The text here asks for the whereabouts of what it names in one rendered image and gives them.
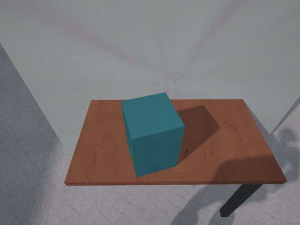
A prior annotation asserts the table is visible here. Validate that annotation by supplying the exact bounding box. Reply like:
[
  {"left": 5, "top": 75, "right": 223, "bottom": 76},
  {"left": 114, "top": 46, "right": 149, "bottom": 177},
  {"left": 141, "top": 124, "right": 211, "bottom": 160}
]
[{"left": 64, "top": 99, "right": 287, "bottom": 217}]

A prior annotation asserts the carton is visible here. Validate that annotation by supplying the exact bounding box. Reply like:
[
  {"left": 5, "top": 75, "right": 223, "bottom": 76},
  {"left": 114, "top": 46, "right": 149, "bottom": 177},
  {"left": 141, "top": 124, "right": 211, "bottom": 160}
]
[{"left": 121, "top": 92, "right": 185, "bottom": 178}]

